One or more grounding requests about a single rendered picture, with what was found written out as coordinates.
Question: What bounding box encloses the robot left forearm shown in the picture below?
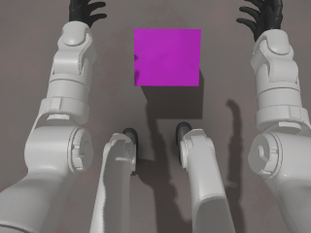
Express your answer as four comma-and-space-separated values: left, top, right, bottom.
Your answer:
24, 20, 97, 166

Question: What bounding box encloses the robot left hand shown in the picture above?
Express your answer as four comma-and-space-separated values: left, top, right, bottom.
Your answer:
69, 0, 107, 28

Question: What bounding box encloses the robot right forearm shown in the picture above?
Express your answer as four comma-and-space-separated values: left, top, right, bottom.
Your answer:
250, 29, 311, 138

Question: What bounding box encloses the carton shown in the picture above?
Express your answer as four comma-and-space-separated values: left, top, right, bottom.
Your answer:
134, 28, 201, 86

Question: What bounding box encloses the robot right upper arm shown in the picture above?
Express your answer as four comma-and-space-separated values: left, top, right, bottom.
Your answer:
248, 131, 311, 233

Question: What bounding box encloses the robot left upper arm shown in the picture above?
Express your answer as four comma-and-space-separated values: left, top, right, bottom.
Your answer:
0, 125, 94, 233

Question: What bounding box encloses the robot right hand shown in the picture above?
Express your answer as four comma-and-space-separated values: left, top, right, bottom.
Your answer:
236, 0, 283, 42

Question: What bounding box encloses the robot right foot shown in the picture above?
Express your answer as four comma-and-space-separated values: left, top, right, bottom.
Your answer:
176, 121, 192, 166

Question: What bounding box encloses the robot foot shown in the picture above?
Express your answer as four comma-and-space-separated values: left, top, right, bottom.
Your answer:
176, 121, 192, 166
122, 128, 138, 173

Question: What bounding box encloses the robot left foot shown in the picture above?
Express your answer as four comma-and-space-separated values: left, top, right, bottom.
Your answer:
122, 128, 138, 173

